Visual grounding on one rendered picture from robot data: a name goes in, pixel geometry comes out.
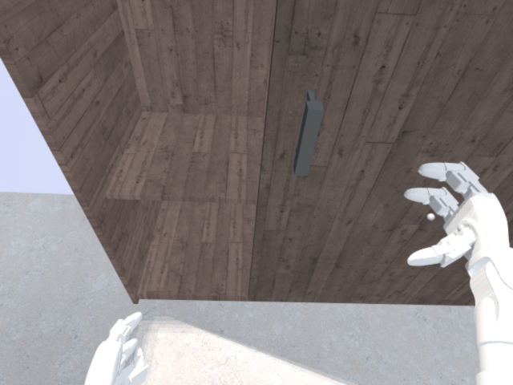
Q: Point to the handle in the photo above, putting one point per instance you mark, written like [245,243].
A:
[308,135]

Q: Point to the robot right forearm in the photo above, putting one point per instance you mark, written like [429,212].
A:
[491,272]

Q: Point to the wardrobe door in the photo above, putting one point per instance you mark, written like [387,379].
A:
[403,83]

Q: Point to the left robot hand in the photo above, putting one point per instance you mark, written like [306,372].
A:
[107,365]

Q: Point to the right robot hand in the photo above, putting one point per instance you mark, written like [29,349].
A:
[481,214]

